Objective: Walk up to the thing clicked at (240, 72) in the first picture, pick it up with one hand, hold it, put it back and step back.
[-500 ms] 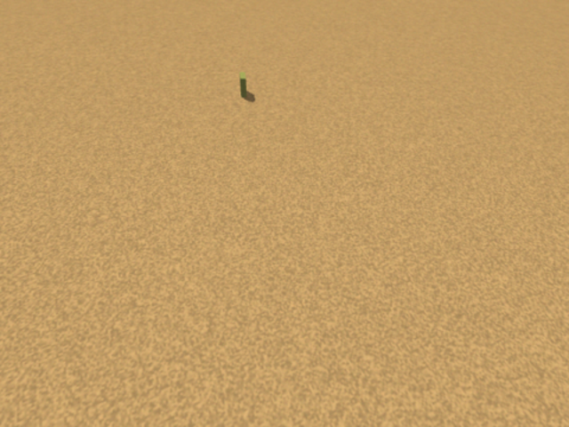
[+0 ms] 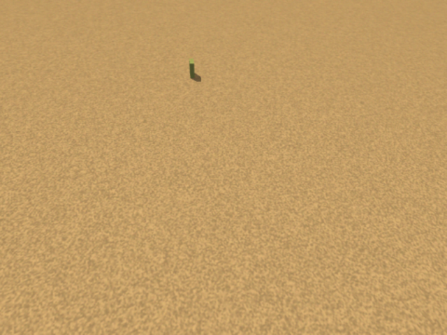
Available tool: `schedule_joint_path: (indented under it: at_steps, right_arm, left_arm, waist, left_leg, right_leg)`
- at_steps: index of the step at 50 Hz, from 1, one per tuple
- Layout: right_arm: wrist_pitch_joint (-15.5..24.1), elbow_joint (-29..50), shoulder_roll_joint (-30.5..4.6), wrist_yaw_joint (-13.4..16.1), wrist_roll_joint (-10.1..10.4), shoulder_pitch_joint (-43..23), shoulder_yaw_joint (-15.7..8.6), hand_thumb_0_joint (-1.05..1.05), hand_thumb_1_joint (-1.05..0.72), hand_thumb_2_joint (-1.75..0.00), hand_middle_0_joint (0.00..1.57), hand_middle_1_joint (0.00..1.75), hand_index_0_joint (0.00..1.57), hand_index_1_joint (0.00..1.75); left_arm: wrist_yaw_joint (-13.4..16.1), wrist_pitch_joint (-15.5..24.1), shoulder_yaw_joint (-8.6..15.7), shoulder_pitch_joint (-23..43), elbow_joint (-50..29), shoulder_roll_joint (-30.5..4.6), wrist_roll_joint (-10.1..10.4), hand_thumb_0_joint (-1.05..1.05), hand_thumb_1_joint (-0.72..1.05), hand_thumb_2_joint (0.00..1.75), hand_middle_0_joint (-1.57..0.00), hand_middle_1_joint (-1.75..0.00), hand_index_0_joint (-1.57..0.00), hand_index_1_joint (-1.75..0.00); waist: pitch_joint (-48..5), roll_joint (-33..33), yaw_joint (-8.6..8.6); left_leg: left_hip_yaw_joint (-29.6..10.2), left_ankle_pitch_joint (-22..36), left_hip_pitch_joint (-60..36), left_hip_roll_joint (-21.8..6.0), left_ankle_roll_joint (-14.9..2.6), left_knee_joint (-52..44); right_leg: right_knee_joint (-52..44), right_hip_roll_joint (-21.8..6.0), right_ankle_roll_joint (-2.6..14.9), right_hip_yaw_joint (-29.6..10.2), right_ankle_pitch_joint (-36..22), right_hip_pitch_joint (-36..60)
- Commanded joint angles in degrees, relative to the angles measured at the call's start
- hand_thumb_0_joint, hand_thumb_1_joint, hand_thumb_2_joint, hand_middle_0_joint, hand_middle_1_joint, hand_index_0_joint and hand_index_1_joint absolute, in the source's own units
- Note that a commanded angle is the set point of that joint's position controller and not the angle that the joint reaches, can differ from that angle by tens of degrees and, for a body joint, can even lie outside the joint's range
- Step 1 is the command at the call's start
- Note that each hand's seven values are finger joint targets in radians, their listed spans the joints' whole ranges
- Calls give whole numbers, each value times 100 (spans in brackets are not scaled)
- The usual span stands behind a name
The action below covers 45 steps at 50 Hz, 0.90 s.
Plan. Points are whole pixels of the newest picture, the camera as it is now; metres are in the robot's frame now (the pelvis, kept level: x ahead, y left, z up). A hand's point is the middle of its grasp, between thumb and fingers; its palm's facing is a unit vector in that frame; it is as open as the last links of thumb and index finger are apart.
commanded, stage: stand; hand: left
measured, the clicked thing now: (191, 68) +2.18 +0.20 -0.72
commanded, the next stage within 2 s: walk up in 0.62 s
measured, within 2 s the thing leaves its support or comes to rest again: neither
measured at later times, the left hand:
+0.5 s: hand out of the picture +0.07 +0.25 -0.16, palm faces -0.02 -0.94 -0.34, open 7.4 cm
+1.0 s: hand out of the picture +0.08 +0.36 -0.17, palm faces +0.09 -0.92 -0.38, open 7.4 cm
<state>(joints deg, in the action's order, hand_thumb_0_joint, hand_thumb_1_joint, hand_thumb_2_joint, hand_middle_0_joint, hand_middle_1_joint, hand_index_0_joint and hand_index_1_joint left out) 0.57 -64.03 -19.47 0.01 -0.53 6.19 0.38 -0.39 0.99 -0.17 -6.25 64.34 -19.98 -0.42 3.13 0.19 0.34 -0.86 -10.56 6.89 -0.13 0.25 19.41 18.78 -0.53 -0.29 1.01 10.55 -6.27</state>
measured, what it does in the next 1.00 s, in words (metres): walks ahead: left foot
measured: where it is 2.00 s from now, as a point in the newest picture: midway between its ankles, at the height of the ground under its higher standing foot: (201, 241)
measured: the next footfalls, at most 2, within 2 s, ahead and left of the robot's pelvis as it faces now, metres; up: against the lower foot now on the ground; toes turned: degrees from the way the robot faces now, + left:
left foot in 1.00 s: +0.23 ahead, +0.21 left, +0.00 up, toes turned +8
right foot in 1.48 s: +0.56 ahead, -0.08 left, +0.00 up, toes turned -6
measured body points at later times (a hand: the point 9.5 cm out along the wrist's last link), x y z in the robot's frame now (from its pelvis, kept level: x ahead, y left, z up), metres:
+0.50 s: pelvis +0.00 +0.00 +0.00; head +0.01 +0.00 +0.45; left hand +0.07 +0.30 -0.13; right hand +0.08 -0.30 -0.13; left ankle +0.00 +0.12 -0.75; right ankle +0.00 -0.12 -0.75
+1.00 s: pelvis +0.10 +0.05 -0.02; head +0.09 +0.07 +0.43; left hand +0.08 +0.41 -0.14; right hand +0.24 -0.28 -0.10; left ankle +0.19 +0.20 -0.75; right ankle +0.00 -0.12 -0.75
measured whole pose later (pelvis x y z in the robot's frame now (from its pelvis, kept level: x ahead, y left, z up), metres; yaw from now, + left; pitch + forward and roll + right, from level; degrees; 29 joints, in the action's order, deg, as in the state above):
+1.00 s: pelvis +0.10 +0.05 -0.02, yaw +4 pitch -2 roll -1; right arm 2.8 -56.6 -26.0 -6.0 -1.7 10.1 -5.9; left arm -4.7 2.4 4.7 -17.6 59.2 -28.7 -1.8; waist -0.1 1.4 3.8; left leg 2.3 -12.7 22.3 -5.3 0.2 33.0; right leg 25.1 -4.9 0.0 3.9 24.3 0.8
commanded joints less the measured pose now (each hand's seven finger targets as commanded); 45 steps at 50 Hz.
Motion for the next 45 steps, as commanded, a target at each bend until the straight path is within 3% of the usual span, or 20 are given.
schedule_joint_path:
  at_steps: [1, 19, 30, 31, 32, 33, 34, 35, 36, 37, 38, 39, 41, 42, 45]
  right_arm:
    - [132, 347, -1222, 60, 2, -175, -225, 0, -90, -90, 20, 30, 20, 30]
    - [133, 310, -1243, 62, 1, -172, -218, 0, -90, -90, 20, 30, 20, 30]
    - [131, 323, -1251, 67, 9, -195, -213, 0, -90, -90, 20, 30, 20, 30]
    - [269, 626, -1937, -142, -82, 168, -699, 0, -90, -90, 20, 30, 20, 30]
    - [266, 650, -1985, -235, -130, -43, -735, 0, -90, -90, 20, 30, 20, 30]
    - [263, 742, -1926, -281, -147, -172, -721, 0, -90, -90, 20, 30, 20, 30]
    - [280, 912, -1794, -321, -134, -412, -722, 0, -90, -90, 20, 30, 20, 30]
    - [305, 1023, -1655, -344, -143, -578, -712, 0, -90, -90, 20, 30, 20, 30]
    - [338, 1173, -1443, -355, -137, -918, -698, 0, -90, -90, 20, 30, 20, 30]
    - [360, 1325, -1285, -353, -136, -1276, -652, 0, -90, -90, 20, 30, 20, 30]
    - [386, 1348, -1335, -333, -144, -1245, -652, 0, -90, -90, 20, 30, 20, 30]
    - [394, 1331, -1519, -364, -108, -1063, -690, 0, -90, -90, 20, 30, 20, 30]
    - [390, 1224, -1659, -501, -86, -597, -772, 0, -90, -90, 20, 30, 20, 30]
    - [360, 1189, -1662, -540, -87, -395, -801, 0, -90, -90, 20, 30, 20, 30]
    - [339, 1190, -1634, -615, -86, -206, -815, 0, -90, -90, 20, 30, 20, 30]
  left_arm:
    - [91, 100, 231, 234, -322, -1175, -8, 0, 90, 90, -20, -30, -20, -30]
    - [86, 82, 228, 174, -327, -1180, -19, 0, 90, 90, -20, -30, -20, -30]
    - [98, 90, 231, 150, -331, -1204, -13, 0, 90, 90, -20, -30, -20, -30]
    - [-138, 216, 679, -216, -632, -2002, -115, 0, 90, 90, -20, -30, -20, -30]
    - [-216, 222, 672, -36, -648, -1854, -164, 0, 90, 90, -20, -30, -20, -30]
    - [-257, 229, 687, 28, -736, -1771, -174, 0, 90, 90, -20, -30, -20, -30]
    - [-300, 263, 714, -137, -781, -1736, -171, 0, 90, 90, -20, -30, -20, -30]
    - [-303, 306, 737, -340, -767, -1739, -159, 0, 90, 90, -20, -30, -20, -30]
    - [-282, 344, 805, -767, -631, -1924, -171, 0, 90, 90, -20, -30, -20, -30]
    - [-243, 388, 876, -1150, -582, -2178, -180, 0, 90, 90, -20, -30, -20, -30]
    - [-221, 415, 903, -1114, -668, -2323, -185, 0, 90, 90, -20, -30, -20, -30]
    - [-222, 411, 923, -820, -811, -2346, -176, 0, 90, 90, -20, -30, -20, -30]
    - [-244, 419, 844, -358, -1022, -2117, -204, 0, 90, 90, -20, -30, -20, -30]
    - [-253, 412, 833, -95, -1116, -2187, -204, 0, 90, 90, -20, -30, -20, -30]
    - [-313, 424, 804, 141, -1336, -2225, -169, 0, 90, 90, -20, -30, -20, -30]
  waist:
    - [-475, -53, -37]
    - [-440, -80, -24]
    - [-470, -63, -10]
    - [-1259, 17, 23]
    - [-644, -271, 65]
    - [-274, -353, 114]
    - [-61, -251, 238]
    - [102, -57, 376]
    - [174, 428, 658]
    - [254, 982, 975]
    - [271, 774, 905]
    - [292, 596, 721]
    - [96, 654, 340]
    - [160, 978, 194]
    - [188, 1020, 48]
  left_leg:
    - [-534, 819, -19, -704, -172, -298]
    - [-544, 718, -31, -702, -157, -353]
    - [-536, 923, -112, -704, -155, -334]
    - [-721, -2532, -91, -630, -667, 197]
    - [-946, -3265, 710, -730, -763, 207]
    - [-956, -3385, 1205, -719, -736, 157]
    - [-941, -3078, 1602, -732, -702, 414]
    - [-757, -2420, 2194, -618, -591, 810]
    - [-107, -1606, 3041, -250, -294, 1550]
    - [211, -1555, 4123, -138, -178, 2529]
    - [-168, -1718, 4325, -376, -150, 2772]
    - [-308, -1657, 4014, -556, -147, 2744]
    - [-302, -1607, 3089, -633, -145, 2520]
    - [-243, -1637, 2681, -707, -131, 2301]
    - [174, -815, 1794, -585, -51, 1748]
  right_leg:
    - [-283, -711, 168, -539, -730, 130]
    - [-292, -719, 184, -532, -597, 106]
    - [-292, -720, 160, -516, -817, 108]
    - [408, -493, 388, -388, 2347, 146]
    - [654, -619, 480, -568, 2964, -360]
    - [626, -656, 506, -680, 3143, -573]
    - [503, -815, 615, -954, 3209, -566]
    - [188, -1042, 740, -1289, 3109, -126]
    - [-508, -1478, 994, -1862, 3208, 807]
    - [-1239, -2217, 1351, -2741, 2977, 1710]
    - [-1440, -2583, 1580, -3076, 2796, 1782]
    - [-1454, -2567, 1588, -3036, 2787, 1533]
    - [-1392, -1937, 1311, -2152, 3105, 889]
    - [-1351, -1882, 1217, -1798, 3137, 467]
    - [-1185, -1499, 1056, -891, 2462, -212]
